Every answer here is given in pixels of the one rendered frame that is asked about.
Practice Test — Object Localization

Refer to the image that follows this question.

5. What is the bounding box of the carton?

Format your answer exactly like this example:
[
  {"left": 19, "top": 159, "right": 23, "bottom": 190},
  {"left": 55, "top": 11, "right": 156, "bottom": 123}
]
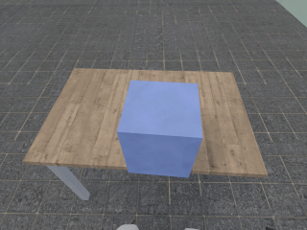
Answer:
[{"left": 117, "top": 80, "right": 203, "bottom": 178}]

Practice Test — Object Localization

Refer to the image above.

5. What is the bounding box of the table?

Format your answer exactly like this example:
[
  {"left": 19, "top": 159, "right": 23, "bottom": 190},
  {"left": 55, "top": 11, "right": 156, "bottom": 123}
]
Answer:
[{"left": 23, "top": 68, "right": 268, "bottom": 200}]

